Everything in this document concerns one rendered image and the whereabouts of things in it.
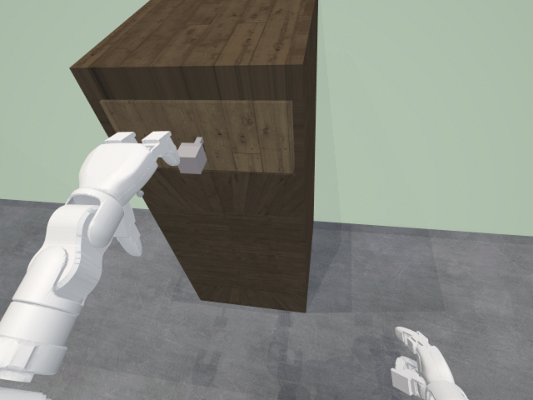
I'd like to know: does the robot right hand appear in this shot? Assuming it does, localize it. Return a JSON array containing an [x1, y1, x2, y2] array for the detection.
[[391, 327, 455, 400]]

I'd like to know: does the cabinet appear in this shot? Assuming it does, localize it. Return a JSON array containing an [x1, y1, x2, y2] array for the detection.
[[70, 0, 318, 313]]

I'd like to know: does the drawer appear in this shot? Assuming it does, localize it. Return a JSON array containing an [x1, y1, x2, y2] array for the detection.
[[100, 100, 295, 173]]

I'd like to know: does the robot left hand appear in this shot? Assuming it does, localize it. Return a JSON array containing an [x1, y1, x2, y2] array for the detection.
[[78, 131, 180, 257]]

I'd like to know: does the handle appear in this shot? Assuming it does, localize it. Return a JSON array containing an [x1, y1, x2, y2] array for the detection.
[[177, 137, 207, 174]]

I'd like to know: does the left robot forearm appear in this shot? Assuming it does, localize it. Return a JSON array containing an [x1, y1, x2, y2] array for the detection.
[[0, 188, 124, 383]]

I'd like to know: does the right robot forearm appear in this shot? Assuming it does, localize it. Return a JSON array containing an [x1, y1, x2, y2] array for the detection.
[[426, 380, 469, 400]]

